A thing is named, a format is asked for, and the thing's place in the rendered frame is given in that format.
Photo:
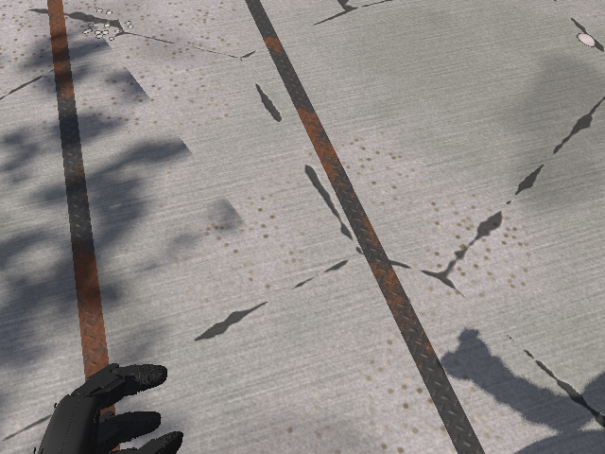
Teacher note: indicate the robot left hand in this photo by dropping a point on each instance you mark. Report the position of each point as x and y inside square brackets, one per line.
[76, 426]

